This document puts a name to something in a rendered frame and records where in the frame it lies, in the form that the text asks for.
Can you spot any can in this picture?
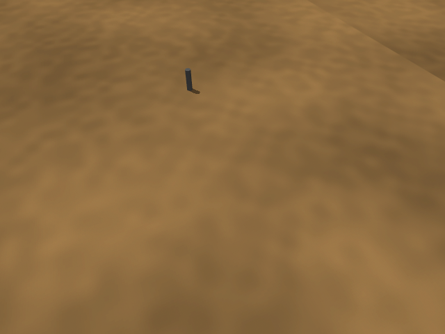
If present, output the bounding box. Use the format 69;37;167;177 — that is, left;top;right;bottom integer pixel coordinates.
185;68;193;91

